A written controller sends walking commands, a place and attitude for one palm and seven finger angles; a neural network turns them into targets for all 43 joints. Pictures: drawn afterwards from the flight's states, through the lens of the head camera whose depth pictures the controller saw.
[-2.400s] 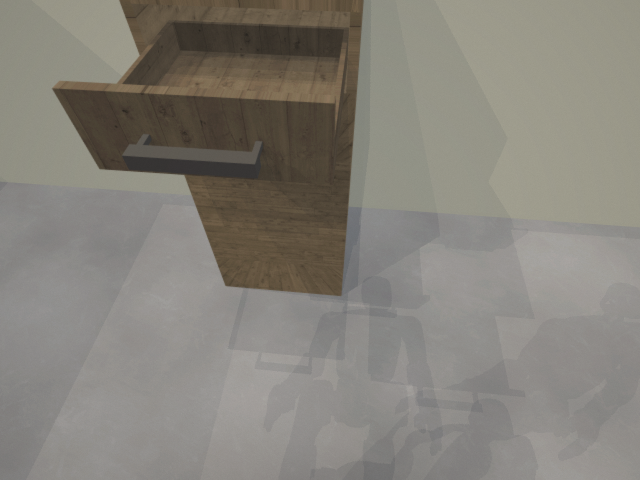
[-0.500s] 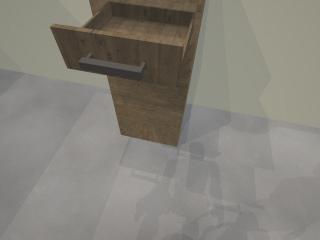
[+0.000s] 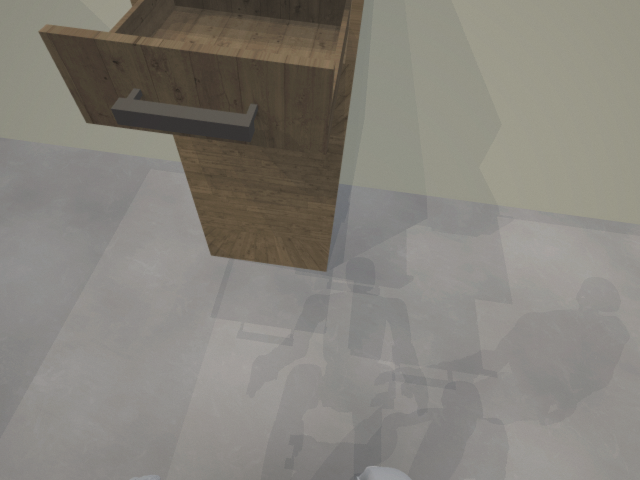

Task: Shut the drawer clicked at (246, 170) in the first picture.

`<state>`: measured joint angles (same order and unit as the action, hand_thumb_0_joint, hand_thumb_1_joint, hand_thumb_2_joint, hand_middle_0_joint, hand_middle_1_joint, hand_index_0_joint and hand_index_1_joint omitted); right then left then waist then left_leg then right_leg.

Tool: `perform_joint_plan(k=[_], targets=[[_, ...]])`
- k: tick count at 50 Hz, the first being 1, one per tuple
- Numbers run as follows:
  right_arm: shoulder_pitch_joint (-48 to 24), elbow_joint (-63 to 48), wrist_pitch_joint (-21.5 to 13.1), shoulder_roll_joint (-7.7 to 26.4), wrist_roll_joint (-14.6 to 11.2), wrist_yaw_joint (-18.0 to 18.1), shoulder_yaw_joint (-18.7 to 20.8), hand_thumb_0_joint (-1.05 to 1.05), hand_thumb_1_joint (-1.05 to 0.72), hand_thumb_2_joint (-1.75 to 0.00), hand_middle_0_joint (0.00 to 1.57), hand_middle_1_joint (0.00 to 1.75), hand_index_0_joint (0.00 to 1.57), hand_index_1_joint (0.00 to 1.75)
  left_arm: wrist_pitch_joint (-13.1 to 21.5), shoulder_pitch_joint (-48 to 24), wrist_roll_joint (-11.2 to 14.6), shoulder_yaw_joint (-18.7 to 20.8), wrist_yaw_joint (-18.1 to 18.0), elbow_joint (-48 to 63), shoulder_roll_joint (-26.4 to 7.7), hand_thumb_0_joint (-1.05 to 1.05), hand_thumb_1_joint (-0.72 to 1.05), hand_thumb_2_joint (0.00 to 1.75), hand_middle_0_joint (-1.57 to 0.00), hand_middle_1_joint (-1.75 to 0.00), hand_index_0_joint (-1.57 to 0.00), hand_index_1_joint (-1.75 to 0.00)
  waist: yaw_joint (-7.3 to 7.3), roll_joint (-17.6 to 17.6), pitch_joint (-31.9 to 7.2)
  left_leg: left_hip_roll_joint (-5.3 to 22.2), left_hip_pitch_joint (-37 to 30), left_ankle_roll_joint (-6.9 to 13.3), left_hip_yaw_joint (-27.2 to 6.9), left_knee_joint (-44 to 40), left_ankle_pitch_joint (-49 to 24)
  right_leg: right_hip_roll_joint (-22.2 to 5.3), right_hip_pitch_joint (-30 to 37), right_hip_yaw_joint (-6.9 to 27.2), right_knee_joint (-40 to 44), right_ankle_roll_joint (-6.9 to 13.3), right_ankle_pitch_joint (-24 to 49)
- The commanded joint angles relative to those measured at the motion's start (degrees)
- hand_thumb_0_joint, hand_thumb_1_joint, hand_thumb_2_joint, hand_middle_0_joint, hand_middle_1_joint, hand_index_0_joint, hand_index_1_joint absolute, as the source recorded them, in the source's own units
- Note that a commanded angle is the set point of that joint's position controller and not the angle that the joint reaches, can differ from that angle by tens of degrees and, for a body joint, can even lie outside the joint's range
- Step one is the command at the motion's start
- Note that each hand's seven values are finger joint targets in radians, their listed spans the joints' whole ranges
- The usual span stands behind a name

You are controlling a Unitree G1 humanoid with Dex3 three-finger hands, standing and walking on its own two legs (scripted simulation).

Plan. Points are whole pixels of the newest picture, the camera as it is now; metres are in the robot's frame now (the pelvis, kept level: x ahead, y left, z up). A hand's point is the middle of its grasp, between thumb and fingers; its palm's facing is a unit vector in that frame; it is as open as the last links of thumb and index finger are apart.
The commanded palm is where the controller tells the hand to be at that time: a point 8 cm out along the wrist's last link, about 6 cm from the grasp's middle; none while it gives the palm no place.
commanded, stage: take the last steps up to it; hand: left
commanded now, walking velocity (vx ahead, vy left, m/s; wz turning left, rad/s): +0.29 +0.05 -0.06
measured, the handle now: (189, 110) +0.55 +0.22 +0.12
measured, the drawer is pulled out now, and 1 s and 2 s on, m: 0.28 0.28 0.28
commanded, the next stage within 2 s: come to a stop and stand still in 0.58 s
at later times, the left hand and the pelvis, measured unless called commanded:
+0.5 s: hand out of the picture +0.11 +0.17 -0.18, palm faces -0.03 -0.98 -0.17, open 7.3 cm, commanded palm none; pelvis +0.10 -0.01 +0.00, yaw -3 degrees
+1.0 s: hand (231, 363) +0.30 +0.16 -0.18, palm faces +0.02 -0.96 -0.27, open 7.3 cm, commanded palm none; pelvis +0.24 -0.04 -0.01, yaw -1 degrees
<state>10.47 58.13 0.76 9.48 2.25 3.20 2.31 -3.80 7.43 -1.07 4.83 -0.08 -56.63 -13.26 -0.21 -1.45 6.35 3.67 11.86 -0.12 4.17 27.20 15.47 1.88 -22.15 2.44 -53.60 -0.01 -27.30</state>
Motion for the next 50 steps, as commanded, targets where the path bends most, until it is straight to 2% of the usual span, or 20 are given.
perform_joint_plan(k=[1,4,6,7,12,16,18,19,22,26,29,30,31,32,34,39,41,43,45,50], targets=[[5.0,-1.3,-0.8,11.9,0.3,-0.3,2.3,0.00,-0.90,-0.90,0.20,0.30,0.20,0.30,2.0,2.2,-0.1,-0.4,0.8,3.3,-1.6,0.00,0.90,0.90,-0.20,-0.30,-0.20,-0.30,-1.01,13.3,-7.1,12.1,-6.1,7.8,-9.6,-9.7,-7.5,-1.1,3.0,-5.3,11.7,0.3,-0.1],[5.2,-0.6,-0.7,10.8,-0.6,-1.1,2.3,0.00,-0.90,-0.90,0.20,0.30,0.20,0.30,3.3,7.8,-0.2,0.0,1.1,0.8,-2.9,0.00,0.90,0.90,-0.20,-0.30,-0.20,-0.30,1.62,6.6,-7.2,6.8,1.5,4.0,-4.9,-2.9,6.1,-1.0,16.8,-5.5,30.1,1.2,10.0],[0.4,-3.9,-0.9,5.4,-1.4,-2.3,1.1,0.00,-0.90,-0.90,0.20,0.30,0.20,0.30,4.5,14.5,-0.4,1.7,-0.3,-1.8,-11.7,0.00,0.90,0.90,-0.20,-0.30,-0.20,-0.30,5.05,-14.4,-1.7,-3.1,21.2,-0.9,2.0,17.9,17.7,-20.9,22.9,24.9,43.8,10.0,1.3],[-3.0,-4.9,-0.9,7.1,-0.8,-2.8,1.5,0.00,-0.90,-0.90,0.20,0.30,0.20,0.30,4.7,15.1,-0.3,1.4,-0.6,-2.0,-11.4,0.00,0.90,0.90,-0.20,-0.30,-0.20,-0.30,5.84,-9.6,2.3,-0.9,24.5,-0.3,-2.5,26.6,19.3,-23.9,19.9,26.4,44.6,13.8,1.8],[-1.8,-3.7,-2.1,4.7,-1.5,-3.4,1.6,0.00,-0.90,-0.90,0.20,0.30,0.20,0.30,6.2,11.2,-0.5,0.9,-1.1,-1.8,-6.5,0.00,0.90,0.90,-0.20,-0.30,-0.20,-0.30,1.93,-9.0,-1.4,0.3,18.1,-0.1,-3.5,16.4,12.1,-18.0,21.9,12.0,36.6,12.1,33.0],[9.2,0.9,-3.1,5.1,-1.2,-3.0,1.3,0.00,-0.90,-0.90,0.20,0.30,0.20,0.30,5.9,9.7,0.5,1.1,-0.1,-2.4,-6.0,0.00,0.90,0.90,-0.20,-0.30,-0.20,-0.30,-2.71,-1.5,-4.9,-4.0,-8.5,0.5,0.8,-2.1,-4.0,-10.8,7.4,2.3,27.4,6.3,22.5],[21.0,3.3,-3.4,14.0,0.0,-1.7,3.4,0.00,-0.90,-0.90,0.20,0.30,0.20,0.30,5.4,9.8,0.7,-0.2,0.2,0.0,-0.8,0.00,0.90,0.90,-0.20,-0.30,-0.20,-0.30,-6.15,21.6,-10.1,17.2,-20.2,10.0,-28.9,-12.8,2.8,0.0,-9.4,-7.4,-1.2,1.5,-6.4],[21.3,3.2,-2.6,13.7,-0.2,-1.2,3.3,0.00,-0.90,-0.90,0.20,0.30,0.20,0.30,5.2,6.9,0.4,-0.1,0.0,1.1,-1.7,0.00,0.90,0.90,-0.20,-0.30,-0.20,-0.30,-6.34,14.9,-7.8,20.0,-17.2,14.0,-32.2,-14.7,5.4,-2.0,-12.5,-2.7,-9.5,2.5,-8.1],[13.2,1.4,-3.2,8.4,-0.3,-1.4,1.6,0.00,-0.90,-0.90,0.20,0.30,0.20,0.30,5.2,2.5,-0.2,-0.7,0.9,1.6,0.2,0.00,0.90,0.90,-0.20,-0.30,-0.20,-0.30,-2.66,9.8,3.4,14.6,-1.0,12.4,-22.5,-17.4,5.9,-7.6,-12.1,-1.4,-8.4,2.6,1.2],[11.1,1.9,-3.7,8.4,-0.4,-1.1,1.3,0.00,-0.90,-0.90,0.20,0.30,0.20,0.30,5.2,5.9,0.1,-1.3,1.4,0.9,1.3,0.00,0.90,0.90,-0.20,-0.30,-0.20,-0.30,-0.33,8.7,-4.9,10.2,-2.4,10.8,-11.7,-13.1,-7.9,-5.6,0.6,-6.1,9.8,1.5,3.4],[8.2,2.1,-2.6,7.8,-1.0,-1.5,1.3,0.00,-0.90,-0.90,0.20,0.30,0.20,0.30,5.4,14.0,-0.2,-0.5,1.2,-2.1,0.5,0.00,0.90,0.90,-0.20,-0.30,-0.20,-0.30,3.89,3.5,-6.9,4.5,7.0,6.9,-6.3,-5.4,5.0,-3.1,18.0,-8.4,23.2,1.0,12.0],[8.1,1.5,-2.5,5.8,-1.6,-2.0,0.9,0.00,-0.90,-0.90,0.20,0.30,0.20,0.30,5.8,16.5,-0.5,0.2,0.6,-2.5,-2.7,0.00,0.90,0.90,-0.20,-0.30,-0.20,-0.30,5.11,-4.3,-6.5,-1.0,14.1,3.9,-2.8,1.9,10.7,-7.8,23.4,0.3,30.9,2.2,5.5],[8.2,0.4,-2.3,3.2,-1.8,-2.4,0.6,0.00,-0.90,-0.90,0.20,0.30,0.20,0.30,6.0,19.0,-0.7,1.3,-0.1,-2.8,-7.8,0.00,0.90,0.90,-0.20,-0.30,-0.20,-0.30,5.90,-16.3,-3.4,-5.6,22.2,1.3,0.8,14.7,15.6,-21.5,24.0,20.3,41.6,7.2,-3.8],[6.4,-0.2,-1.9,4.8,-1.0,-2.7,1.0,0.00,-0.90,-0.90,0.20,0.30,0.20,0.30,5.7,17.9,-0.4,1.5,-0.6,-2.3,-8.9,0.00,0.90,0.90,-0.20,-0.30,-0.20,-0.30,5.48,-12.2,-0.2,-3.3,22.7,1.0,-2.1,26.7,18.2,-28.0,18.5,27.5,47.1,11.9,-6.0],[7.5,1.0,-1.7,2.9,-1.1,-2.9,1.2,0.00,-0.90,-0.90,0.20,0.30,0.20,0.30,5.6,10.7,-0.3,1.0,-0.9,-0.5,-6.2,0.00,0.90,0.90,-0.20,-0.30,-0.20,-0.30,1.44,-8.1,2.0,-0.8,20.6,1.1,-4.8,30.6,12.7,-23.4,10.7,19.4,45.5,12.0,-3.4],[9.1,2.6,-0.9,-0.1,-1.8,-1.9,-0.2,0.00,-0.90,-0.90,0.20,0.30,0.20,0.30,5.6,8.9,0.0,0.5,-2.2,-1.3,-3.2,0.00,0.90,0.90,-0.20,-0.30,-0.20,-0.30,-0.21,-5.2,-4.6,-2.6,7.7,-1.1,-0.3,4.2,1.2,-16.0,17.6,-1.3,27.7,8.1,59.9],[12.5,3.4,-1.4,3.3,-1.5,-1.6,0.6,0.00,-0.90,-0.90,0.20,0.30,0.20,0.30,5.0,9.3,0.8,0.6,-2.6,-1.0,-4.0,0.00,0.90,0.90,-0.20,-0.30,-0.20,-0.30,-0.80,1.7,-10.5,0.1,-2.9,-0.2,-1.3,-4.6,-26.2,-12.5,17.0,-4.2,18.5,3.5,52.6],[13.1,1.8,-1.1,9.0,-1.5,-0.9,2.1,0.00,-0.90,-0.90,0.20,0.30,0.20,0.30,4.2,9.7,1.3,-0.4,-3.1,0.7,-1.0,0.00,0.90,0.90,-0.20,-0.30,-0.20,-0.30,-1.04,14.2,-14.5,15.6,-15.8,9.7,-15.4,-0.4,-75.3,-5.0,2.6,-7.3,9.0,-0.7,3.5],[11.7,0.7,0.1,10.6,-0.7,-0.4,2.6,0.00,-0.90,-0.90,0.20,0.30,0.20,0.30,3.1,6.1,1.1,-0.3,-2.9,1.8,-0.9,0.00,0.90,0.90,-0.20,-0.30,-0.20,-0.30,-2.48,11.6,-8.5,17.2,-13.4,13.6,-14.9,-1.9,-72.5,-2.7,-2.3,-2.9,-0.1,0.1,-12.3],[3.7,-1.8,0.6,10.9,-0.6,0.5,3.4,0.00,-0.90,-0.90,0.20,0.30,0.20,0.30,2.8,8.9,0.5,0.6,-2.0,1.4,-2.1,0.00,0.90,0.90,-0.20,-0.30,-0.20,-0.30,0.47,11.1,-11.4,12.6,-13.2,7.4,-9.7,3.4,-59.5,-2.4,4.2,-3.1,17.7,0.6,5.8]])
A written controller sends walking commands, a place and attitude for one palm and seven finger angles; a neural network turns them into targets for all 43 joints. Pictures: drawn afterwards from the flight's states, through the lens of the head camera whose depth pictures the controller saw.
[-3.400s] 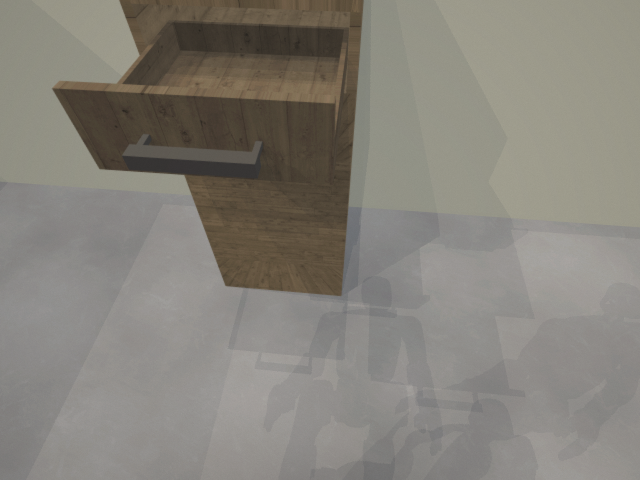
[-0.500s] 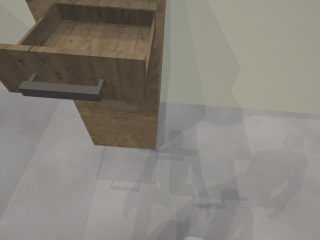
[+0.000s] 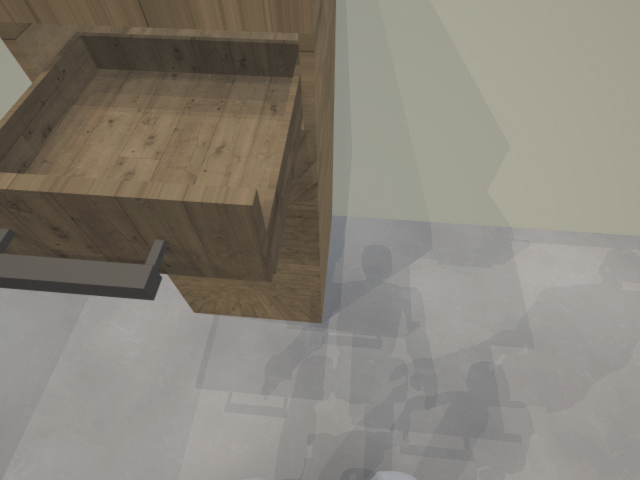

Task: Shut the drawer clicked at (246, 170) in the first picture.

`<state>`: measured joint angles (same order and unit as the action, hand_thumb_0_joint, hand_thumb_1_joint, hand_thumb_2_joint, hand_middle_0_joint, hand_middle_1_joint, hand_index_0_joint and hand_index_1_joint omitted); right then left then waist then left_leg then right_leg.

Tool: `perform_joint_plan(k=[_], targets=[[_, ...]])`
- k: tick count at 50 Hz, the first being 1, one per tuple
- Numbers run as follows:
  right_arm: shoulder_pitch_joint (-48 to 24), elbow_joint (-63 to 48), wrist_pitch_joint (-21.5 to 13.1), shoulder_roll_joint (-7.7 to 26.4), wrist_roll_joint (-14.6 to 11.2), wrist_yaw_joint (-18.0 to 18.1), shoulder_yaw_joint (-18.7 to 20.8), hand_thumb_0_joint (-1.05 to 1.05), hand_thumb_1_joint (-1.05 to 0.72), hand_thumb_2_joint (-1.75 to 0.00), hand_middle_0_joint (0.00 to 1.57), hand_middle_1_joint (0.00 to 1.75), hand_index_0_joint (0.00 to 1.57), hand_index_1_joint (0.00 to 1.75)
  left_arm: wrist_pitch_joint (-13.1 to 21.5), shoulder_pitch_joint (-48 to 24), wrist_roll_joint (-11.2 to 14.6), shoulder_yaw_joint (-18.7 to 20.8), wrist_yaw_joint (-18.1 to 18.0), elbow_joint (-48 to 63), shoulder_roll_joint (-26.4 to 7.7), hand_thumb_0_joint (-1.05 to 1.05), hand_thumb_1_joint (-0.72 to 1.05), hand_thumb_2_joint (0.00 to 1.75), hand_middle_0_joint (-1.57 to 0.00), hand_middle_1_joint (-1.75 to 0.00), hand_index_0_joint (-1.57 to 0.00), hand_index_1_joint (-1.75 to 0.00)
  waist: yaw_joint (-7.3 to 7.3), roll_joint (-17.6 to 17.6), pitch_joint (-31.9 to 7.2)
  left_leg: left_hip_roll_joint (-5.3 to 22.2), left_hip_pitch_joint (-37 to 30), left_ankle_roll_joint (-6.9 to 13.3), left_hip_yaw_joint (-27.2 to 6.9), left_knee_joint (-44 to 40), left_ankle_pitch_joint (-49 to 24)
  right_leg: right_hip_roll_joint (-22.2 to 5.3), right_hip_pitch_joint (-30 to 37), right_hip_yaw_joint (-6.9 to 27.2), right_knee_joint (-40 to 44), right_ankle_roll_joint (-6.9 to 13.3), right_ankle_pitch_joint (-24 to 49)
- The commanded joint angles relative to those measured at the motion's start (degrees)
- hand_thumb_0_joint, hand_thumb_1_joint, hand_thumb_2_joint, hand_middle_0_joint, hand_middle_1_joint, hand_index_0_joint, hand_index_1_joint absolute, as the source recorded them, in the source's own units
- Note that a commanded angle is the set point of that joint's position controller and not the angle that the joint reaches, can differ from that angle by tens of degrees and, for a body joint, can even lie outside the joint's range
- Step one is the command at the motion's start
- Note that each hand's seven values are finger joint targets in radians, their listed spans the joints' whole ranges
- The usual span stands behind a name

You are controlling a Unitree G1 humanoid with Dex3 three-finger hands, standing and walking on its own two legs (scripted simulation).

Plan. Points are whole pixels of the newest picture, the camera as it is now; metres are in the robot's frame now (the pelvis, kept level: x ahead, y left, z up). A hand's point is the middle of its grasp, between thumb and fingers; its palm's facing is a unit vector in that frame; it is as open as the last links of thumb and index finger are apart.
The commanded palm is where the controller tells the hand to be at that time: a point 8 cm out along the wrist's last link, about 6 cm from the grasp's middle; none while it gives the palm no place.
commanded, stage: come to a stop and stand still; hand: left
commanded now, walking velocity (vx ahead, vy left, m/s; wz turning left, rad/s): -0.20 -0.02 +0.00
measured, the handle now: (72, 258) +0.31 +0.27 +0.13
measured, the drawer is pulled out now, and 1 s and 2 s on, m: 0.28 0.28 0.28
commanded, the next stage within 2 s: look again from close up in 1.02 s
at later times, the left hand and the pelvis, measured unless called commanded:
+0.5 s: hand out of the picture +0.03 +0.19 -0.17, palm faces +0.08 -0.96 -0.25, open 7.3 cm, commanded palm none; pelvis +0.01 +0.00 +0.00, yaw +2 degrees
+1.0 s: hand out of the picture +0.05 +0.25 -0.16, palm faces -0.03 -0.96 -0.28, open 7.3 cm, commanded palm none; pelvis -0.02 +0.04 +0.00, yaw -1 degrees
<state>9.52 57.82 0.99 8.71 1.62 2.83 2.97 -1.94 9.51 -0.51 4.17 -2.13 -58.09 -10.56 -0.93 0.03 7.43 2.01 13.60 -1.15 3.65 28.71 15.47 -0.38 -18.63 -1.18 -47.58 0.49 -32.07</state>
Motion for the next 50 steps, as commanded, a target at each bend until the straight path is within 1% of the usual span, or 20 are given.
perform_joint_plan(k=[1,2,3,4,5,7,11,14,18,19,20,21,22,23,25,27,30,32,40,50], targets=[[2.9,-2.2,0.6,12.1,-0.6,0.7,3.0,0.00,-0.90,-0.90,0.20,0.30,0.20,0.30,1.2,9.6,-0.3,1.6,0.3,2.4,-5.8,0.00,0.90,0.90,-0.20,-0.30,-0.20,-0.30,3.18,6.6,-14.0,11.9,-11.3,5.9,-7.1,5.5,-49.2,-0.9,6.4,0.1,19.9,-0.1,23.2],[2.6,-3.0,1.0,10.0,-1.4,0.2,2.9,0.00,-0.90,-0.90,0.20,0.30,0.20,0.30,1.6,10.7,-1.0,2.0,0.2,2.3,-8.8,0.00,0.90,0.90,-0.20,-0.30,-0.20,-0.30,3.62,-4.8,-13.7,5.0,-3.7,2.2,-3.2,12.8,-26.9,-7.1,11.2,7.6,26.5,1.4,47.6],[1.7,-4.5,1.5,7.2,-1.7,-0.4,2.5,0.00,-0.90,-0.90,0.20,0.30,0.20,0.30,1.8,9.3,-1.3,2.5,-0.2,2.3,-12.5,0.00,0.90,0.90,-0.20,-0.30,-0.20,-0.30,3.35,-16.8,-10.7,-4.6,7.9,-1.1,-0.2,23.4,15.3,-20.3,14.4,21.5,27.2,7.6,72.0],[1.3,-3.9,2.5,7.8,-1.5,-0.3,2.7,0.00,-0.90,-0.90,0.20,0.30,0.20,0.30,1.6,7.5,-0.9,1.8,-0.3,2.5,-12.3,0.00,0.90,0.90,-0.20,-0.30,-0.20,-0.30,3.01,-14.8,-9.6,-4.1,8.9,-0.6,-7.6,32.7,22.2,-23.7,10.3,21.0,26.6,11.7,71.1],[3.0,-3.2,2.9,7.2,-1.4,-0.8,2.8,0.00,-0.90,-0.90,0.20,0.30,0.20,0.30,1.4,4.4,-0.9,1.6,-0.4,3.8,-10.9,0.00,0.90,0.90,-0.20,-0.30,-0.20,-0.30,1.44,-7.9,-7.3,-3.5,8.3,-0.4,-8.7,36.8,17.6,-21.6,6.4,16.0,27.6,13.0,61.3],[-0.4,-2.8,3.3,6.2,-1.1,-0.9,2.3,0.00,-0.90,-0.90,0.20,0.30,0.20,0.30,1.3,2.0,-0.9,1.5,-0.7,4.3,-8.7,0.00,0.90,0.90,-0.20,-0.30,-0.20,-0.30,1.06,-9.8,-4.3,-2.6,12.8,-1.0,-7.9,37.2,15.8,-16.9,8.9,13.3,25.5,11.8,65.5],[-2.6,-3.5,1.9,6.0,-1.1,-1.5,1.3,0.00,-0.90,-0.90,0.20,0.30,0.20,0.30,1.8,6.3,-0.7,1.9,-1.1,3.4,-9.7,0.00,0.90,0.90,-0.20,-0.30,-0.20,-0.30,3.46,-8.7,-11.9,-2.4,13.0,-1.9,-4.6,21.2,13.4,-16.0,24.5,10.9,22.9,10.6,71.8],[-3.1,-3.6,1.4,5.8,-1.2,-1.6,1.0,0.00,-0.90,-0.90,0.20,0.30,0.20,0.30,1.9,7.7,-0.8,2.1,-1.0,2.5,-10.8,0.00,0.90,0.90,-0.20,-0.30,-0.20,-0.30,4.16,-8.9,-13.0,-3.2,10.3,-1.6,-3.2,12.6,10.9,-16.2,26.3,11.7,22.2,10.8,71.7],[2.4,-1.7,0.8,6.5,-1.2,-1.4,0.8,0.00,-0.90,-0.90,0.20,0.30,0.20,0.30,1.6,4.4,-0.3,1.5,-0.7,2.2,-10.1,0.00,0.90,0.90,-0.20,-0.30,-0.20,-0.30,0.56,-7.9,-11.1,-2.5,-3.2,-0.5,-2.3,-6.2,-5.0,-12.7,16.6,8.7,19.6,6.2,58.5],[3.6,-1.4,0.3,8.7,-0.9,-1.3,1.2,0.00,-0.90,-0.90,0.20,0.30,0.20,0.30,1.5,4.3,0.1,1.1,-0.5,2.5,-8.5,0.00,0.90,0.90,-0.20,-0.30,-0.20,-0.30,0.15,-3.3,-11.9,2.2,-10.2,0.9,-5.3,-8.6,-15.9,-9.7,10.7,6.2,17.6,3.5,46.0],[3.4,-8.0,0.3,12.1,0.2,-2.1,2.0,0.00,-0.90,-0.90,0.20,0.30,0.20,0.30,1.9,5.8,0.3,-1.2,-1.0,6.8,-12.5,0.00,0.90,0.90,-0.20,-0.30,-0.20,-0.30,-1.39,9.3,-11.0,2.9,-13.1,0.8,-7.4,-8.3,-18.6,-5.7,6.1,4.9,14.7,2.2,25.0],[1.0,-10.1,-0.7,13.8,0.8,-1.6,2.3,0.00,-0.90,-0.90,0.20,0.30,0.20,0.30,1.7,6.6,0.1,-0.2,-1.0,8.1,-8.2,0.00,0.90,0.90,-0.20,-0.30,-0.20,-0.30,-0.01,19.9,-17.4,8.4,-11.3,3.2,-10.1,-4.4,-19.0,-3.5,0.8,0.5,13.0,0.9,10.8],[-0.5,-11.0,0.1,12.3,0.7,-1.4,2.4,0.00,-0.90,-0.90,0.20,0.30,0.20,0.30,1.7,7.9,-0.6,0.3,-0.7,7.7,-7.4,0.00,0.90,0.90,-0.20,-0.30,-0.20,-0.30,0.28,17.9,-17.4,9.1,-7.3,5.0,-10.6,-2.6,-12.3,-2.8,1.5,-0.1,15.3,1.1,9.8],[-1.9,-11.8,0.5,10.7,0.4,-1.5,1.9,0.00,-0.90,-0.90,0.20,0.30,0.20,0.30,2.4,9.2,-0.6,-0.3,-0.5,7.6,-7.2,0.00,0.90,0.90,-0.20,-0.30,-0.20,-0.30,2.28,8.1,-14.3,6.4,-1.5,4.3,-7.4,1.7,-8.2,-3.5,5.3,2.2,19.9,1.4,16.5],[0.9,-11.7,0.2,7.1,0.0,-1.8,0.9,0.00,-0.90,-0.90,0.20,0.30,0.20,0.30,2.7,7.2,-1.2,-0.4,-0.5,7.3,-10.5,0.00,0.90,0.90,-0.20,-0.30,-0.20,-0.30,0.39,-4.0,-10.0,-1.1,3.8,1.6,-3.0,7.5,-1.2,-12.0,5.8,14.4,23.3,5.0,31.0],[3.3,-10.7,-0.2,6.7,-0.3,-1.8,0.7,0.00,-0.90,-0.90,0.20,0.30,0.20,0.30,3.2,4.9,-1.0,-0.5,-0.8,7.5,-10.6,0.00,0.90,0.90,-0.20,-0.30,-0.20,-0.30,-1.02,-8.5,-7.0,-0.3,1.7,1.5,-3.4,3.7,0.5,-12.6,2.8,12.8,23.4,6.1,34.1],[5.7,-9.1,-1.5,8.4,-0.3,-1.9,0.5,0.00,-0.90,-0.90,0.20,0.30,0.20,0.30,2.5,5.3,-0.7,-1.5,-0.6,8.1,-8.6,0.00,0.90,0.90,-0.20,-0.30,-0.20,-0.30,-0.27,-1.1,-6.9,2.7,-2.6,2.9,-5.5,-0.7,-16.1,-5.2,1.8,5.5,18.1,2.2,29.4],[4.4,-8.8,-1.8,9.9,-0.2,-1.7,0.6,0.00,-0.90,-0.90,0.20,0.30,0.20,0.30,2.2,7.5,-0.3,-1.7,-0.7,7.2,-8.2,0.00,0.90,0.90,-0.20,-0.30,-0.20,-0.30,1.19,3.4,-6.3,5.0,-1.2,4.0,-7.8,-2.1,-20.1,-3.5,2.7,3.2,17.3,0.9,24.8],[4.5,-7.0,-2.2,10.9,-0.3,-1.7,0.4,0.00,-0.90,-0.90,0.20,0.30,0.20,0.30,1.7,6.6,-0.5,-2.0,-0.3,7.0,-8.5,0.00,0.90,0.90,-0.20,-0.30,-0.20,-0.30,1.39,2.1,-5.3,4.8,1.8,4.0,-8.7,-7.8,-7.0,-2.9,4.9,3.1,18.6,0.6,20.9],[3.6,-4.2,-2.8,14.1,-0.5,-1.8,0.7,0.00,-0.90,-0.90,0.20,0.30,0.20,0.30,2.4,4.5,-0.5,-1.7,0.2,5.2,-11.3,0.00,0.90,0.90,-0.20,-0.30,-0.20,-0.30,1.01,1.2,-7.1,5.0,-1.0,4.0,-8.5,-10.0,-4.3,-4.0,6.1,4.3,21.3,0.8,22.6]])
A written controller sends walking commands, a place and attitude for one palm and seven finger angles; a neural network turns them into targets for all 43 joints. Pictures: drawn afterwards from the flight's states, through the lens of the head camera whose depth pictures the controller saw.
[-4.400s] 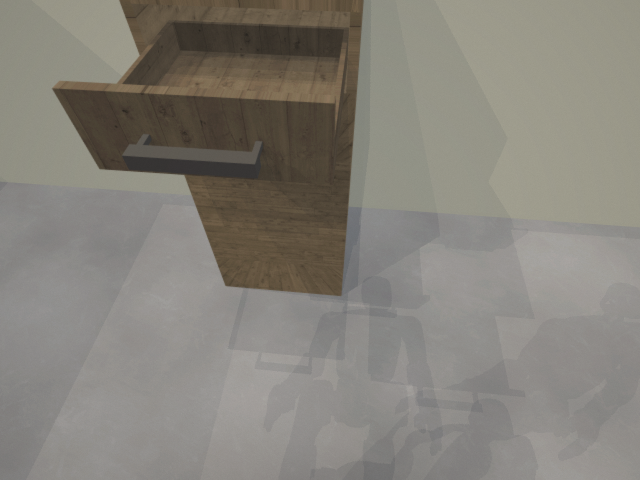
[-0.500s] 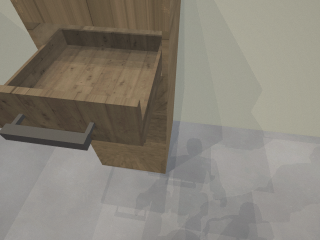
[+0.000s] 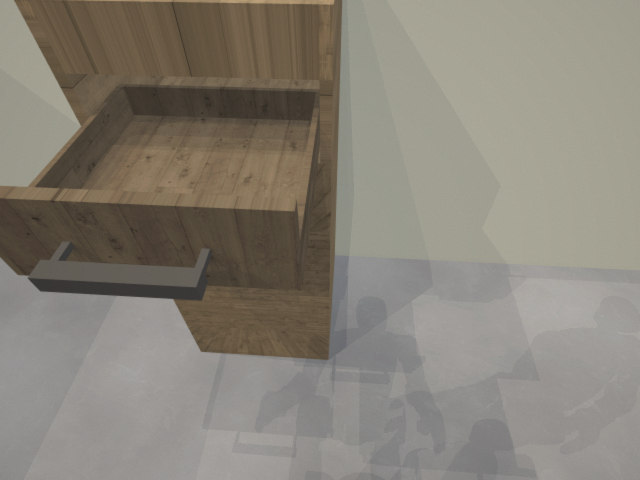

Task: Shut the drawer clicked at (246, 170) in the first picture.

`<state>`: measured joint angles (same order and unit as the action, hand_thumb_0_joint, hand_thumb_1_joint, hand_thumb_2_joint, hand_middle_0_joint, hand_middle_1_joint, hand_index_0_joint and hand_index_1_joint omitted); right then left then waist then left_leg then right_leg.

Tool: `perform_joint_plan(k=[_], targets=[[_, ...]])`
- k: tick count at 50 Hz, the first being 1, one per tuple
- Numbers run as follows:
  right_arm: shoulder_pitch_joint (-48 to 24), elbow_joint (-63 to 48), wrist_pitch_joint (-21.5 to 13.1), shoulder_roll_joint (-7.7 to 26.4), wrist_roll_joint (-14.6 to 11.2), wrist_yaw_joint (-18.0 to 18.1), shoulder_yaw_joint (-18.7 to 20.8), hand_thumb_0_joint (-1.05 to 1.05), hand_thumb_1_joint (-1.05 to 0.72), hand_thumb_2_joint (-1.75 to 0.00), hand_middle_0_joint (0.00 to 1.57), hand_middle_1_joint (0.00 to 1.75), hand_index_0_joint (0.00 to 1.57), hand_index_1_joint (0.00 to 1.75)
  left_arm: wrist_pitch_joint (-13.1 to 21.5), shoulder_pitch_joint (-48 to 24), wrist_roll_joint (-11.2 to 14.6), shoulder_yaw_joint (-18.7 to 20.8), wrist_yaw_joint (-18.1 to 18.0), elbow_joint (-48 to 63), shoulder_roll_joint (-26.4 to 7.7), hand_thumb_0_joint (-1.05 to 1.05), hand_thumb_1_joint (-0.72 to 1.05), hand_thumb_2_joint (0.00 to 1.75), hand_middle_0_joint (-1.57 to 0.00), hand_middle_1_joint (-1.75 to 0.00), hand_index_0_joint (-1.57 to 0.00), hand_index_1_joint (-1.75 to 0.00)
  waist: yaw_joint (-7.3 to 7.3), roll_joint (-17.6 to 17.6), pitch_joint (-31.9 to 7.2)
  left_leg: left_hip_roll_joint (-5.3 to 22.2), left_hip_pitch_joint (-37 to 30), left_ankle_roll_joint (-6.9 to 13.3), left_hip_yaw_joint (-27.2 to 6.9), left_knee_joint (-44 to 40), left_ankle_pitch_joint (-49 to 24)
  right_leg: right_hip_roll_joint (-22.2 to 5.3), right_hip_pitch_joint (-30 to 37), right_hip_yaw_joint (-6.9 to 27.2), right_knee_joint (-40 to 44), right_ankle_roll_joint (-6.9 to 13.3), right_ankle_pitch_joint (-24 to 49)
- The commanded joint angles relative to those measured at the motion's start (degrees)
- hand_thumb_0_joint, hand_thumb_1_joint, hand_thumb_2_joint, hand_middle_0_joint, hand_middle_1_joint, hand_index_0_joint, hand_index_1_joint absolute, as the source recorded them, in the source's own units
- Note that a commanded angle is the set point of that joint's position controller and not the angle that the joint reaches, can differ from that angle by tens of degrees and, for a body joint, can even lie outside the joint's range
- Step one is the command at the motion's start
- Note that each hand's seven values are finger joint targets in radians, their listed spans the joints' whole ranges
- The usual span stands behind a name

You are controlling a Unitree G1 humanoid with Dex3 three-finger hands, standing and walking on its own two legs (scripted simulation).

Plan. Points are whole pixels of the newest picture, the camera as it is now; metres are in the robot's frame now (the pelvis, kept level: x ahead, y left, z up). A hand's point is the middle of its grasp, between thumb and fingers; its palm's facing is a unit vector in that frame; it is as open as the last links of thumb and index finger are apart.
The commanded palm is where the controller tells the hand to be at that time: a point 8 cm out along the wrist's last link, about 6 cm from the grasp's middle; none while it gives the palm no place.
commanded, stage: come to a stop and stand still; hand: left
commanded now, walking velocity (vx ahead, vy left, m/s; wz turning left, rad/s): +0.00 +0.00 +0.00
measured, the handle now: (127, 265) +0.32 +0.24 +0.13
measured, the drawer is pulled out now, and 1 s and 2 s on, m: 0.28 0.28 0.28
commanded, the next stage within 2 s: look again from close up in 0.02 s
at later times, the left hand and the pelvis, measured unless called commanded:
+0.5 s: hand out of the picture +0.05 +0.20 -0.15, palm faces -0.02 -0.94 -0.33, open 7.3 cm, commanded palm none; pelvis +0.00 -0.03 +0.01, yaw +1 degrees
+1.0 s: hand (159, 424) +0.18 +0.19 +0.02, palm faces +0.18 -0.98 -0.12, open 6.7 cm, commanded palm +0.10 +0.24 -0.02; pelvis +0.01 -0.05 -0.02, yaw +2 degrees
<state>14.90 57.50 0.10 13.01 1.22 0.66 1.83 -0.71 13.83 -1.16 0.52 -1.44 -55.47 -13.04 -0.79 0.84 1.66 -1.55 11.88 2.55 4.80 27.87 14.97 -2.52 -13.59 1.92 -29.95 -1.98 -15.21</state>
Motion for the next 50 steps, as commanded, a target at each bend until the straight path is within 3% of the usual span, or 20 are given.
perform_joint_plan(k=[1,9,17,27,34,36,37,38,39,40,41,42,43,44,45,46,47,48,50], targets=[[-1.9,-3.5,-2.0,10.1,-0.1,0.4,1.8,0.00,-0.90,-0.90,0.20,0.30,0.20,0.30,1.2,0.3,0.2,2.0,-0.4,2.3,-8.9,0.00,0.90,0.90,-0.20,-0.30,-0.20,-0.30,0.96,0.6,-1.3,8.5,0.5,0.3,-9.5,-9.3,-3.7,-2.1,1.1,1.3,4.0,3.3,6.0],[-3.6,-1.4,-1.7,12.7,-0.2,0.2,1.8,0.00,-0.90,-0.90,0.20,0.30,0.20,0.30,1.7,-1.4,0.1,1.9,0.0,0.0,-11.4,0.00,0.90,0.90,-0.20,-0.30,-0.20,-0.30,0.44,0.4,2.1,8.1,1.2,-0.3,-9.8,-11.6,5.0,-2.8,-1.2,3.4,8.3,3.9,0.6],[-5.0,0.0,-2.0,14.1,-0.3,0.1,1.5,0.00,-0.90,-0.90,0.20,0.30,0.20,0.30,2.3,-3.1,0.2,2.0,0.2,-1.3,-13.2,0.00,0.90,0.90,-0.20,-0.30,-0.20,-0.30,0.11,-1.4,-1.2,7.9,-2.6,-0.7,-8.4,-9.6,-1.7,-3.7,-0.5,4.6,10.2,4.1,2.6],[-7.7,1.3,-1.8,15.1,-0.3,0.0,0.9,0.00,-0.90,-0.90,0.20,0.30,0.20,0.30,2.6,-5.4,0.3,1.8,0.4,-2.2,-14.9,0.00,0.90,0.90,-0.20,-0.30,-0.20,-0.30,0.19,-1.8,-0.8,7.8,-4.0,-1.3,-7.6,-9.1,-5.5,-4.2,0.1,5.1,11.8,4.2,5.7],[-8.4,1.9,-1.9,15.6,-0.4,0.1,0.6,0.00,-0.90,-0.90,0.20,0.30,0.20,0.30,2.8,-6.5,0.5,1.8,0.4,-2.4,-15.7,0.00,0.90,0.90,-0.20,-0.30,-0.20,-0.30,0.35,-2.2,-3.9,8.1,-5.5,-1.5,-7.3,-8.9,-10.0,-4.6,4.0,4.7,11.3,4.3,13.3],[-8.6,2.0,-2.0,15.5,-0.4,0.1,0.6,0.00,-0.90,-0.90,0.20,0.30,0.20,0.30,2.8,-6.6,0.5,1.8,0.3,-2.5,-15.4,0.00,0.90,0.90,-0.20,-0.30,-0.20,-0.30,0.37,-1.9,-4.1,8.3,-6.0,-1.6,-7.2,-8.8,-11.6,-4.5,4.4,4.4,10.9,4.3,15.3],[-7.0,-0.8,-1.9,9.6,-1.5,0.0,0.3,0.00,-0.90,-0.90,0.20,0.30,0.20,0.30,3.4,2.2,0.7,1.3,-2.1,-4.2,-8.8,0.00,0.90,0.90,-0.20,-0.30,-0.20,-0.30,1.52,-4.9,-7.2,9.4,-3.0,-3.0,-2.4,2.1,-6.0,-8.1,7.9,5.4,10.0,0.5,24.3],[-5.3,-19.3,-8.1,12.3,-3.2,2.2,2.4,0.00,-0.90,-0.90,0.20,0.30,0.20,0.30,15.5,-38.5,8.7,23.1,-0.5,70.0,-30.1,0.00,0.90,0.90,-0.22,-0.32,-0.22,-0.32,-1.84,-0.8,-27.1,-0.9,-8.7,-1.1,-4.6,-4.5,-17.7,-0.2,9.6,0.5,3.7,4.1,26.2],[-10.3,-19.4,-12.3,10.8,-1.8,4.1,2.3,0.00,-0.90,-0.90,0.20,0.30,0.20,0.30,13.4,-2.7,5.8,21.2,0.8,49.5,-23.5,0.00,0.90,0.90,-0.24,-0.34,-0.24,-0.34,5.58,11.1,-19.9,-0.1,-9.5,-0.4,-1.0,-3.8,-23.4,1.4,8.1,-2.8,1.5,5.5,19.8],[-11.6,-18.4,-13.7,11.1,-3.4,4.2,1.5,0.00,-0.90,-0.90,0.20,0.30,0.20,0.30,13.2,0.8,9.1,16.3,-0.2,50.3,-18.1,0.00,0.90,0.90,-0.26,-0.37,-0.26,-0.37,3.84,13.5,-16.0,0.5,-5.8,-2.0,-2.2,-2.8,-20.2,0.9,5.6,-5.3,3.0,5.7,14.3],[-6.9,-17.3,-14.0,6.9,-4.2,3.5,2.0,0.00,-0.90,-0.90,0.20,0.30,0.20,0.30,10.6,12.2,10.6,13.0,1.1,42.7,-7.6,0.00,0.90,0.90,-0.28,-0.39,-0.28,-0.39,1.94,9.1,-11.3,1.4,-5.5,-2.0,-1.5,-2.5,-17.7,1.6,1.7,-5.4,4.1,4.3,12.0],[-9.4,-22.2,-15.2,8.5,-4.0,3.2,2.9,0.00,-0.90,-0.90,0.20,0.30,0.20,0.30,13.3,5.8,13.1,14.8,2.9,54.7,-8.5,0.00,0.90,0.90,-0.30,-0.41,-0.30,-0.41,1.89,6.7,-5.1,1.1,-0.9,-2.4,-3.0,-1.0,-14.6,1.8,-1.0,-5.7,3.6,3.9,10.8],[-8.9,-22.5,-16.0,8.1,-3.4,3.4,3.9,0.00,-0.90,-0.90,0.20,0.30,0.20,0.30,16.0,14.5,13.8,18.2,5.0,51.6,-9.9,0.00,0.90,0.90,-0.32,-0.43,-0.32,-0.43,2.86,1.1,-6.3,1.3,1.4,-2.2,-2.2,0.9,-12.3,2.0,-2.8,-6.1,2.6,3.4,7.9],[-9.6,-23.7,-16.7,7.7,-3.2,3.1,3.7,0.00,-0.90,-0.90,0.20,0.30,0.20,0.30,19.0,19.0,15.2,16.5,7.7,48.6,-6.0,0.00,0.90,0.90,-0.34,-0.45,-0.34,-0.45,3.16,-5.2,-3.0,0.8,6.0,-2.0,-2.7,2.9,-10.1,2.5,-5.7,-6.2,0.9,2.9,7.0],[-9.3,-24.3,-16.5,7.7,-3.3,2.7,4.5,0.00,-0.90,-0.90,0.20,0.30,0.20,0.30,21.1,26.6,16.3,19.8,10.4,42.2,-6.4,0.00,0.90,0.90,-0.36,-0.47,-0.36,-0.47,4.43,-10.2,-0.9,0.4,10.1,-2.4,-3.3,4.8,-7.9,2.5,-7.3,-5.6,-0.7,2.8,5.6],[-9.0,-25.0,-16.3,7.5,-3.3,2.1,4.1,0.00,-0.90,-0.90,0.20,0.30,0.20,0.30,24.1,28.4,17.3,18.1,14.1,41.6,-3.9,0.00,0.90,0.90,-0.38,-0.50,-0.38,-0.50,4.30,-13.5,0.1,0.3,14.0,-2.8,-3.2,6.7,-6.3,2.6,-9.8,-5.5,-3.3,2.4,5.3],[-9.6,-26.4,-16.6,7.6,-3.5,1.8,4.4,0.00,-0.90,-0.90,0.20,0.30,0.20,0.30,27.2,29.6,18.3,18.7,17.8,41.8,-4.2,0.00,0.90,0.90,-0.40,-0.52,-0.40,-0.52,4.65,-14.8,-0.6,0.0,17.0,-3.0,-2.9,9.2,-4.5,2.5,-11.5,-4.4,-5.4,2.2,5.2],[-9.7,-27.9,-17.2,7.8,-3.8,1.6,4.4,0.00,-0.90,-0.90,0.20,0.30,0.20,0.30,30.2,29.1,19.1,18.9,21.4,43.0,-4.9,0.00,0.90,0.90,-0.42,-0.54,-0.42,-0.54,4.56,-13.8,-2.0,-0.3,18.9,-3.1,-2.7,11.3,-3.3,2.1,-12.7,-3.3,-7.1,2.1,5.3],[-9.0,-29.9,-18.4,8.9,-3.9,1.2,4.2,0.00,-0.90,-0.90,0.20,0.30,0.20,0.30,33.9,25.6,20.8,22.0,27.6,45.7,-8.9,0.00,0.90,0.90,-0.46,-0.58,-0.46,-0.58,3.95,-8.0,-5.3,-0.7,20.2,-3.3,-2.8,15.6,-1.8,1.3,-14.9,-0.5,-10.1,2.3,4.9]])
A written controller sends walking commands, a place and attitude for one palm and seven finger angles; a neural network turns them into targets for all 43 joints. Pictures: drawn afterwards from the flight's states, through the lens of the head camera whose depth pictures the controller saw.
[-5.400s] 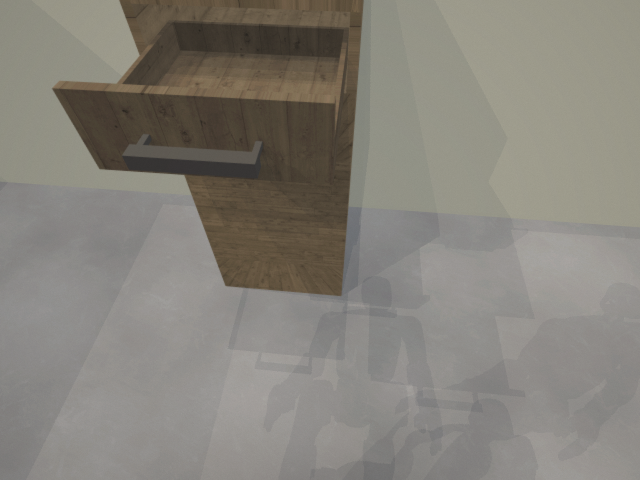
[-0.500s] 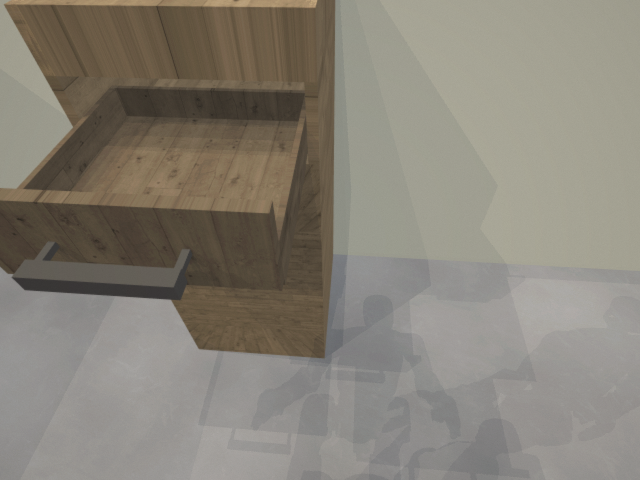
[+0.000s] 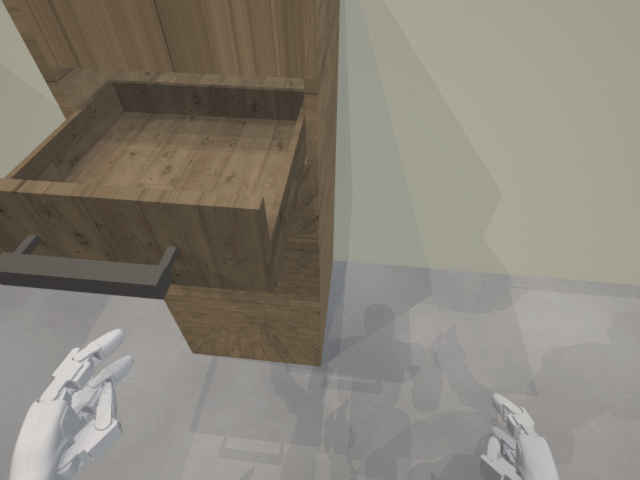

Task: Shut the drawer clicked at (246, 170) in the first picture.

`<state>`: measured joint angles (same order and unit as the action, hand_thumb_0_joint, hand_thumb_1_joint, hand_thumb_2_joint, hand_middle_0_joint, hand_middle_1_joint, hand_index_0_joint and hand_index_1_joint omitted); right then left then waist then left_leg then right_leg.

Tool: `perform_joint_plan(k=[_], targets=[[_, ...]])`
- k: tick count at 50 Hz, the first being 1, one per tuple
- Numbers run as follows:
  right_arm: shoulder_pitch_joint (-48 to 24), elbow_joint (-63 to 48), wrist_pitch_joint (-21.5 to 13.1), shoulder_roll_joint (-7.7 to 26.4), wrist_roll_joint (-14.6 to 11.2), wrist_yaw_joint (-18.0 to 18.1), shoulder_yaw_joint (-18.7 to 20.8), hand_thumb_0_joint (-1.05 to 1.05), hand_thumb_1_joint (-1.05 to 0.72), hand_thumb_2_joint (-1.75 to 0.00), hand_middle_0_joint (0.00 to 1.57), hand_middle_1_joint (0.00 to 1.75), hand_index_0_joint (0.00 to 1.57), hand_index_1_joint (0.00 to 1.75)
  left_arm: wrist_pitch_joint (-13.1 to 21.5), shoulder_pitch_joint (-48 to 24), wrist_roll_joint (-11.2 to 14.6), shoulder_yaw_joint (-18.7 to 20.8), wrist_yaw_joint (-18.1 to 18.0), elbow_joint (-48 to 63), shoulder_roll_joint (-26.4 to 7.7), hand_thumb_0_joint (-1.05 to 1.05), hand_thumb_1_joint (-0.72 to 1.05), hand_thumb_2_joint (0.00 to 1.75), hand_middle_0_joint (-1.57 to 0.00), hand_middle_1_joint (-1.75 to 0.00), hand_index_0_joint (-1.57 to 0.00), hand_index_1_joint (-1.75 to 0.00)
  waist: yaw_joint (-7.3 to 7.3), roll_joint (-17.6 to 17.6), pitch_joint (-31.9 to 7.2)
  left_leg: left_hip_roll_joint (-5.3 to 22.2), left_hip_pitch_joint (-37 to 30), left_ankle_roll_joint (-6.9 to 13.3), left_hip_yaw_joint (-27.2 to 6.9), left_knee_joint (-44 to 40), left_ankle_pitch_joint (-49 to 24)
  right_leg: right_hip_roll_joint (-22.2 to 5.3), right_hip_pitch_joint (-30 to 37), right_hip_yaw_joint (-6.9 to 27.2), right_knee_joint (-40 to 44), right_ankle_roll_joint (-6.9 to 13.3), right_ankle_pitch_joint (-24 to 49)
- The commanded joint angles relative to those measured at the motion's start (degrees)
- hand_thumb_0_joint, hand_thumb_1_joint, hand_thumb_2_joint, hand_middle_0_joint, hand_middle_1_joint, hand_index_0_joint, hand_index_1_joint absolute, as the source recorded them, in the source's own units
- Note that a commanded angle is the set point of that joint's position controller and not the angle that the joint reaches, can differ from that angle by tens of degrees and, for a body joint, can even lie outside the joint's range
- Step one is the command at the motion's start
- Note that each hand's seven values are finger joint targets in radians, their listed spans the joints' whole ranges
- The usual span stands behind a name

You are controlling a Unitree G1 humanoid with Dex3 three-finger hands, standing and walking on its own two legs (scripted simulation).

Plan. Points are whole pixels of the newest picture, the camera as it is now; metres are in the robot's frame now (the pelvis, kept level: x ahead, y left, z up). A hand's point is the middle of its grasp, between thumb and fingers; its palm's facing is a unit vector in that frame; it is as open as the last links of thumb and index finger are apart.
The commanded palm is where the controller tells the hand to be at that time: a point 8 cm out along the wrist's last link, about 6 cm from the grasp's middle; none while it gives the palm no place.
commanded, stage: raise the hand and make a fist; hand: left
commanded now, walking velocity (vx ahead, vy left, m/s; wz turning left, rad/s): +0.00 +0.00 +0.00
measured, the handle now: (91, 261) +0.32 +0.28 +0.14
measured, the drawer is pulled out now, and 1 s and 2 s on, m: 0.28 0.28 0.28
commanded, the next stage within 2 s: bring the fist close to the handle in 1.64 s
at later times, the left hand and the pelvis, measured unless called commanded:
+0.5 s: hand (84, 432) +0.16 +0.24 +0.09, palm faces -0.04 -0.99 -0.10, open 4.1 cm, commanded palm +0.10 +0.29 +0.10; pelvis -0.01 +0.02 -0.01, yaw +1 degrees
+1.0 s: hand (12, 390) +0.16 +0.24 +0.19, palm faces +0.04 -0.98 -0.19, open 3.1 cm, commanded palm +0.10 +0.28 +0.20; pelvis -0.01 +0.02 +0.01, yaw +2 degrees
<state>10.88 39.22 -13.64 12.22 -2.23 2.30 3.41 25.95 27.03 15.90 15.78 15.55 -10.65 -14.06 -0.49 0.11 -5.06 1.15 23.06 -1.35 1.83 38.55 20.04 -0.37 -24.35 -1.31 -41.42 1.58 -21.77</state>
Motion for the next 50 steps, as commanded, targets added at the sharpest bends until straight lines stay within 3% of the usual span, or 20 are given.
perform_joint_plan(k=[1,3,5,7,10,13,16,18,20,24,25,28,31,33,36,39,40,44,46,50], targets=[[-4.9,-13.1,-5.3,10.0,-0.4,-0.3,2.3,0.00,-0.90,-0.90,0.20,0.30,0.20,0.30,8.7,8.3,4.8,7.6,13.7,5.1,-9.9,0.00,0.90,0.90,-0.48,-0.60,-0.48,-0.60,2.93,-3.8,-2.6,-3.4,9.0,0.8,0.1,6.9,-7.0,-1.2,-4.1,4.0,0.4,-1.2,10.7],[-3.0,-15.2,-7.0,9.6,-0.4,0.1,1.7,0.00,-0.90,-0.90,0.20,0.30,0.20,0.30,10.2,3.4,7.9,9.5,18.4,12.6,-12.1,0.00,0.90,0.90,-0.52,-0.65,-0.52,-0.65,2.09,0.4,-10.6,-3.1,7.9,1.6,-0.6,9.9,-8.6,-1.5,-3.2,5.9,-1.1,-1.6,12.3],[-1.3,-15.3,-8.0,9.2,0.0,0.5,1.1,0.00,-0.90,-0.90,0.20,0.30,0.20,0.30,10.3,-2.8,10.5,10.0,19.3,22.2,-13.1,0.00,0.90,0.90,-0.56,-0.69,-0.56,-0.69,1.07,3.5,-14.3,-2.7,6.5,2.1,-1.6,12.3,-10.6,-0.8,-2.8,6.7,-2.4,-2.1,15.3],[-0.9,-14.5,-8.8,8.7,-0.2,1.1,0.8,0.00,-0.90,-0.90,0.20,0.30,0.20,0.30,9.3,-4.4,11.2,7.0,18.5,27.1,-10.2,0.00,0.90,0.90,-0.60,-0.73,-0.60,-0.73,-0.13,4.0,-13.7,-2.0,3.3,2.9,-2.6,11.8,-12.0,0.2,-4.0,4.4,-2.5,-1.7,16.6],[-1.0,-13.4,-9.1,9.4,-0.3,2.1,0.5,0.00,-0.90,-0.90,0.20,0.30,0.20,0.30,5.9,-8.7,9.2,4.2,16.2,29.9,-10.2,0.00,0.90,0.90,-0.66,-0.80,-0.66,-0.80,-1.73,3.1,-8.8,-1.2,3.7,3.8,-3.6,11.1,-10.9,1.7,-6.4,1.9,-2.5,-1.0,12.9],[-2.6,-14.4,-8.4,8.8,-1.1,2.5,0.0,0.00,-0.90,-0.90,0.20,0.30,0.20,0.30,-1.6,-3.6,6.0,2.3,14.4,27.7,-9.6,0.00,0.90,0.90,-0.72,-0.86,-0.72,-0.86,-0.16,4.9,-4.8,-0.9,4.3,3.6,-4.5,7.0,-7.3,1.6,-6.3,0.1,-0.3,-0.7,8.0],[-4.2,-16.4,-7.3,7.6,-1.9,2.6,-0.6,0.00,-0.90,-0.90,0.20,0.30,0.20,0.30,-9.6,2.0,4.2,3.4,12.0,28.0,-10.7,0.00,0.90,0.90,-0.78,-0.93,-0.78,-0.93,2.24,4.6,-5.4,-0.9,3.4,3.4,-4.5,3.5,-6.9,1.2,-2.9,-0.7,1.5,-0.7,6.9],[-5.3,-17.7,-6.8,6.6,-1.9,2.4,-1.3,0.00,-0.90,-0.90,0.20,0.30,0.20,0.30,-13.3,3.4,4.4,6.0,9.5,31.1,-12.1,0.00,0.90,0.90,-0.82,-0.97,-0.82,-0.97,3.75,5.4,-5.7,-0.9,2.9,2.8,-4.5,1.6,-7.3,1.3,-0.5,-1.9,1.9,-0.6,7.0],[-6.6,-18.1,-6.6,5.8,-1.8,2.1,-1.7,0.00,-0.90,-0.90,0.20,0.30,0.20,0.30,-14.7,6.6,5.1,8.5,6.8,33.3,-12.4,0.00,0.90,0.90,-0.86,-1.01,-0.86,-1.01,5.02,2.1,-6.0,-0.8,2.5,2.5,-4.5,0.4,-8.7,2.0,2.0,-2.9,2.4,-0.5,8.0],[-5.1,-18.9,-7.6,5.8,-1.9,1.6,-2.6,0.00,-0.90,-0.90,0.20,0.30,0.20,0.30,-14.4,7.0,7.0,7.6,3.9,40.1,-10.3,0.00,0.90,0.90,-0.94,-1.10,-0.94,-1.10,4.47,4.1,-4.7,-0.7,0.6,1.7,-3.9,-1.4,-8.1,2.7,1.6,-4.3,3.5,-0.7,8.0],[-5.2,-18.4,-8.0,6.1,-1.7,1.7,-2.7,0.00,-0.90,-0.90,0.20,0.30,0.20,0.30,-14.2,6.2,7.0,7.5,3.5,40.1,-10.6,0.00,0.90,0.90,-0.96,-1.12,-0.96,-1.12,4.28,1.2,-3.4,-0.5,1.1,1.8,-4.1,-1.8,-7.7,3.1,2.1,-4.2,4.2,-0.7,7.5],[-3.6,-17.8,-9.9,7.0,-2.1,1.6,-2.9,0.00,-0.90,-0.90,0.20,0.30,0.20,0.30,-14.0,4.4,6.0,4.3,4.0,42.5,-9.8,0.00,0.90,0.90,-1.02,-1.19,-1.02,-1.19,3.03,5.3,-2.3,-0.5,-0.5,1.8,-4.2,-3.0,-4.8,2.7,0.8,-3.7,5.8,-0.7,4.7],[-3.3,-17.2,-11.6,7.6,-2.4,2.1,-3.2,0.00,-0.90,-0.90,0.20,0.30,0.20,0.30,-15.1,1.5,4.9,1.8,4.6,44.0,-10.0,0.00,0.90,0.90,-1.08,-1.25,-1.08,-1.25,2.27,5.4,-1.0,-0.4,-1.8,2.3,-4.5,-4.2,-2.3,2.5,0.8,-3.0,7.8,-0.9,2.7],[-3.1,-16.7,-12.5,7.9,-2.7,2.7,-3.6,0.00,-0.90,-0.90,0.20,0.30,0.20,0.30,-16.0,-1.8,4.3,2.5,4.3,44.9,-11.5,0.00,0.90,0.90,-1.12,-1.30,-1.12,-1.30,2.10,3.8,0.4,-0.4,-2.3,2.5,-5.2,-5.5,0.3,2.3,1.1,-2.9,9.2,-1.0,0.3],[-3.9,-15.9,-12.9,8.0,-2.7,3.5,-4.1,0.00,-0.90,-0.90,0.20,0.30,0.20,0.30,-17.9,-5.0,3.8,5.8,3.4,45.2,-14.8,0.00,0.90,0.90,-1.18,-1.36,-1.18,-1.36,2.86,4.4,1.3,-0.6,-3.5,2.6,-5.2,-7.3,2.2,2.2,2.6,-2.6,10.9,-0.9,-1.6],[-4.8,-15.9,-13.5,7.4,-2.7,3.7,-4.7,0.00,-0.90,-0.90,0.20,0.30,0.20,0.30,-19.6,-5.3,4.5,8.0,2.9,46.2,-15.5,0.00,0.90,0.90,-1.24,-1.43,-1.24,-1.43,4.04,5.4,0.3,-0.5,-5.8,2.4,-5.2,-8.4,-1.0,2.0,5.1,-3.2,11.4,-0.7,1.6],[-5.3,-15.7,-13.4,7.7,-2.7,3.7,-4.8,0.00,-0.90,-0.90,0.20,0.30,0.20,0.30,-20.8,-4.9,4.9,10.8,2.9,45.5,-17.7,0.00,0.90,0.90,-1.26,-1.45,-1.26,-1.45,4.88,4.5,-0.8,-0.5,-6.4,2.3,-5.0,-8.4,-2.7,2.3,6.6,-3.0,11.9,-0.6,3.0],[-6.3,-15.9,-13.1,7.6,-3.2,3.6,-5.9,0.00,-0.90,-0.90,0.20,0.30,0.20,0.30,-25.1,-7.5,7.1,11.1,4.8,45.2,-16.8,0.00,0.90,0.90,-1.34,-1.53,-1.34,-1.53,5.18,7.2,1.4,-0.6,-8.1,1.8,-4.4,-9.8,-5.8,2.1,7.9,-3.1,13.1,-0.6,7.0],[-6.7,-15.8,-13.0,7.7,-3.3,3.5,-6.2,0.00,-0.90,-0.90,0.20,0.30,0.20,0.30,-27.8,-7.7,8.0,10.5,6.0,45.0,-15.9,0.00,0.90,0.90,-1.38,-1.58,-1.38,-1.58,5.07,6.9,1.4,-0.7,-9.4,2.0,-4.1,-10.0,-7.5,2.1,8.8,-2.7,14.2,-0.7,9.3],[-7.7,-15.8,-12.2,8.2,-3.6,3.4,-6.5,0.00,-0.90,-0.90,0.20,0.30,0.20,0.30,-32.3,-9.3,8.6,13.0,7.4,45.7,-18.5,0.00,0.90,0.90,-1.40,-1.60,-1.40,-1.60,5.49,3.6,2.3,-0.6,-10.9,2.3,-4.0,-10.6,-8.9,2.3,9.7,-2.3,15.9,-1.1,11.0]])
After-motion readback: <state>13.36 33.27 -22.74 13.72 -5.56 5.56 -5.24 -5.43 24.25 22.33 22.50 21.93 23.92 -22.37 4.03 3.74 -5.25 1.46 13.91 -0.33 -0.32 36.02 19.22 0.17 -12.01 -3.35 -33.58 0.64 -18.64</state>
